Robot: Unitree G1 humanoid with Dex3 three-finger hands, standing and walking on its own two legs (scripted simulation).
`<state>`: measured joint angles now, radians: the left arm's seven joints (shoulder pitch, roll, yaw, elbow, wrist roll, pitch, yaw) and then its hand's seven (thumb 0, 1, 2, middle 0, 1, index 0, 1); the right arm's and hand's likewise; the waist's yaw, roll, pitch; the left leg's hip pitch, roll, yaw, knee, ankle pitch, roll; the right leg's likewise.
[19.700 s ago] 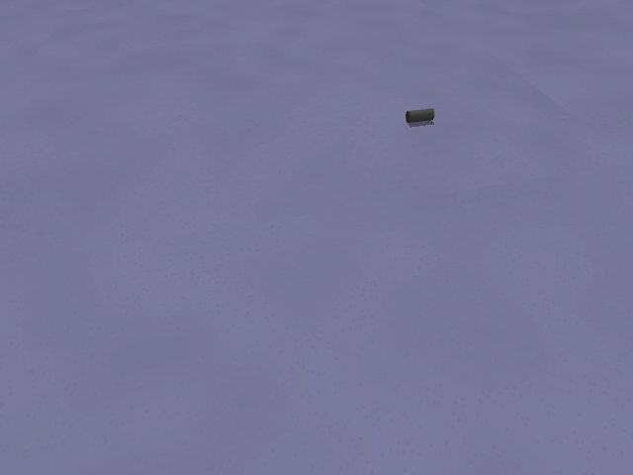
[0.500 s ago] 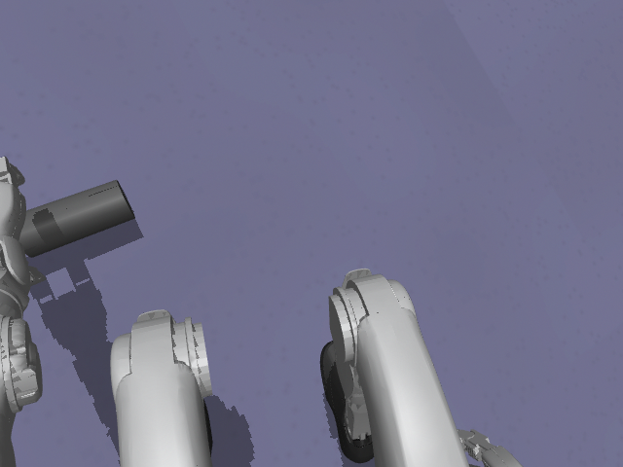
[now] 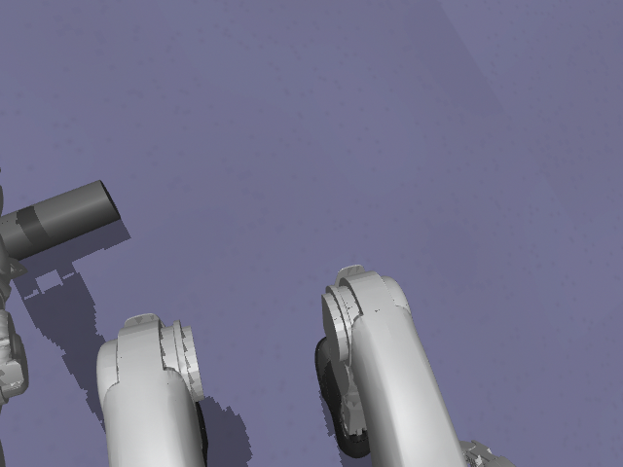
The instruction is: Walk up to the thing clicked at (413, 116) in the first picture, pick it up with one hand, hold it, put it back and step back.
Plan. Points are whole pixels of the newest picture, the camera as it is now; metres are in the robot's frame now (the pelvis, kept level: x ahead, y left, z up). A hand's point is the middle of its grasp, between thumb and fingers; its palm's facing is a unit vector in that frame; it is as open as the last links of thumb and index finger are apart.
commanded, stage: rise first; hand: left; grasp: from above
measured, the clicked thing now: (59, 219) +0.49 +0.29 -0.29
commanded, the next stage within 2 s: approach in 0.70 s
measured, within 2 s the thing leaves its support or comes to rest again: neither
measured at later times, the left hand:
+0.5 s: hand out of the picture +0.44 +0.33 -0.16, palm faces -0.39 -0.17 -0.90, open 14.1 cm
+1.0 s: hand out of the picture +0.44 +0.31 -0.16, palm faces -0.39 -0.15 -0.91, open 14.2 cm
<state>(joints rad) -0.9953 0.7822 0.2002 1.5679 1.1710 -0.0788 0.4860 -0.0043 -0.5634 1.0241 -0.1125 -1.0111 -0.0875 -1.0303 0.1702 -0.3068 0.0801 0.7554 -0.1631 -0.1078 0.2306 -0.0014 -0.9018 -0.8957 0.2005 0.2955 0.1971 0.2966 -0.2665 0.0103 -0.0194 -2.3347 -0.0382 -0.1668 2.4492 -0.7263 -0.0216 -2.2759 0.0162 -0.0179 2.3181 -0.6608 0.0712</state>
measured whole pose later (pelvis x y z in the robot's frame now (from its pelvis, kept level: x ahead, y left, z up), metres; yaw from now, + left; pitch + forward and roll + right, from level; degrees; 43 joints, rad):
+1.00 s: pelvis +0.00 +0.00 +0.01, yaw +1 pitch +35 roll -9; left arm -1.00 0.72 0.12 1.56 1.18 -0.09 0.47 -0.01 -0.58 1.04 -0.11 -1.02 -0.08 -1.04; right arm 0.18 -0.30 0.06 0.77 -0.15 -0.11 0.22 0.00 -0.90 -0.89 0.20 0.30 0.20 0.30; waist -0.26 0.01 -0.06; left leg -2.32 -0.04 -0.15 2.42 -0.70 -0.02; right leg -2.27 0.00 -0.01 2.30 -0.65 0.06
